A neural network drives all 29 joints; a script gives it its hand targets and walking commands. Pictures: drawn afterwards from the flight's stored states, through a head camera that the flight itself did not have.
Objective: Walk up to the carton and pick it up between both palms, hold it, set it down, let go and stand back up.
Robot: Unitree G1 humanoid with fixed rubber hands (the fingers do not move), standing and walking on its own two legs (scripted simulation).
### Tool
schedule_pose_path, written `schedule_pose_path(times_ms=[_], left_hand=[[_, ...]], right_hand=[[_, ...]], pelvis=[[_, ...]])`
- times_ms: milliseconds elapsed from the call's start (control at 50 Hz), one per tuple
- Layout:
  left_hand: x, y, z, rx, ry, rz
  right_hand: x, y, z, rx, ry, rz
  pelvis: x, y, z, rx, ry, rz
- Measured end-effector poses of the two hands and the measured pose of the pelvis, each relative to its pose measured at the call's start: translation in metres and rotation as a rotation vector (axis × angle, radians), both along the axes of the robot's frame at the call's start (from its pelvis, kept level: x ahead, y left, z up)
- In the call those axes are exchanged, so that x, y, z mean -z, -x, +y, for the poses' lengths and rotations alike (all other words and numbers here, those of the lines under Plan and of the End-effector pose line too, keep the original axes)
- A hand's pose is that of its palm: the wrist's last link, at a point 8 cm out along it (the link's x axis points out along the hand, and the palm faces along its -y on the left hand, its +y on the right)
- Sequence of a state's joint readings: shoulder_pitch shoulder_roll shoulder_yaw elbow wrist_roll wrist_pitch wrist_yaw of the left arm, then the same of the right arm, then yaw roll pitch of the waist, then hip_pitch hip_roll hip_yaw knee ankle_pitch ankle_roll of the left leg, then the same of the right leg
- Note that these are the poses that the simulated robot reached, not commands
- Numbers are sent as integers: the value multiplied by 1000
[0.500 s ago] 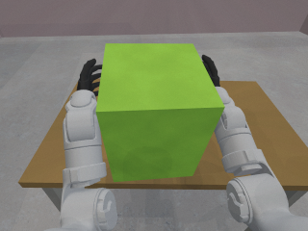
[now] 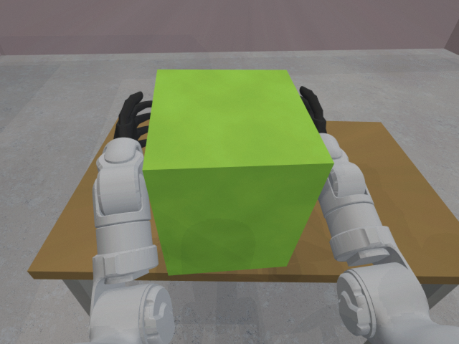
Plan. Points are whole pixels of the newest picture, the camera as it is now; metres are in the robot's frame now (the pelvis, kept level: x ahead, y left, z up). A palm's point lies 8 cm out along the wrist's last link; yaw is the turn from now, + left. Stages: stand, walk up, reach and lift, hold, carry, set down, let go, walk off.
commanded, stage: hold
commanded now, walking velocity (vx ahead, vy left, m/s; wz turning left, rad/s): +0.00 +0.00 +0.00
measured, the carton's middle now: (226, 174) +0.33 +0.00 +0.18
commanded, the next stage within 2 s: none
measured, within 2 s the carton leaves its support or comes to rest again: neither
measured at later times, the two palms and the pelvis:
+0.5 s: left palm (127, 143) +0.35 +0.15 +0.23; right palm (312, 130) +0.37 -0.14 +0.23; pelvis +0.00 -0.01 +0.00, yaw +1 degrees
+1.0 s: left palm (129, 142) +0.36 +0.15 +0.22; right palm (311, 133) +0.37 -0.14 +0.22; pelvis +0.01 +0.00 +0.00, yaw +0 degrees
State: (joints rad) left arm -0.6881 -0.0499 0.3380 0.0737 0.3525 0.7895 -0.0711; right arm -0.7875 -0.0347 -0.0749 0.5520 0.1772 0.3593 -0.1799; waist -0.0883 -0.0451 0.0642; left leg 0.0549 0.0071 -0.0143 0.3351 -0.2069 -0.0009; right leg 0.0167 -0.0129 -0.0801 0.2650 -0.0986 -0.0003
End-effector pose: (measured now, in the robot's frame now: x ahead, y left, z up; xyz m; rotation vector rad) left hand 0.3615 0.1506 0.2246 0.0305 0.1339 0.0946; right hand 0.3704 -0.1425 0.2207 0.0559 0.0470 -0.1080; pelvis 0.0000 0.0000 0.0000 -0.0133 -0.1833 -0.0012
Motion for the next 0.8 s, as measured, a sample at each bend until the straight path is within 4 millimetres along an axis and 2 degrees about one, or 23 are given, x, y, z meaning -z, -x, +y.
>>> schedule_pose_path(times_ms=[280,440,640,800], left_hand=[[0,-1,-4,-4,6,-1],[-4,5,-1,-16,18,-37],[3,6,4,-14,24,-2],[-2,2,2,-4,8,-18]], right_hand=[[-1,-2,-4,-2,14,-2],[-11,1,0,-15,7,-38],[-1,2,4,-15,1,-3],[-3,0,2,-5,-5,-19]], pelvis=[[0,-2,-4,3,0,-1],[0,-3,-6,-8,1,-5],[0,-1,-5,-10,-1,-6],[0,0,-2,-9,-1,3]])
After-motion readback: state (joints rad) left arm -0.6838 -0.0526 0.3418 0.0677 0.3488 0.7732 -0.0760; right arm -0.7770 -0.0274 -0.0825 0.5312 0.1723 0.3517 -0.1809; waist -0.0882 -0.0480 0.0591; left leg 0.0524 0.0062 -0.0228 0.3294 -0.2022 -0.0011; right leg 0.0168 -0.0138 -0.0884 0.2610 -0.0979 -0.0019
